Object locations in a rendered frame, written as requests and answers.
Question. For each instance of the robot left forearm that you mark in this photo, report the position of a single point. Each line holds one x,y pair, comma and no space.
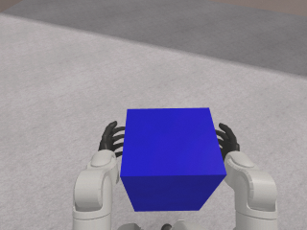
92,192

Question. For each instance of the left robot hand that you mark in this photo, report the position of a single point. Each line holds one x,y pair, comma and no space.
108,139

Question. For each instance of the robot right forearm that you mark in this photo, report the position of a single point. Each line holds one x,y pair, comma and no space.
255,193

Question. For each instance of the carton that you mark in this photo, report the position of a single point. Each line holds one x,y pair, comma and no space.
171,159

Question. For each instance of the right robot shin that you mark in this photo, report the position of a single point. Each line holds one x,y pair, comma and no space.
180,220

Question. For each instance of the right robot hand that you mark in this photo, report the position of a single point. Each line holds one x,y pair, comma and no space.
229,142

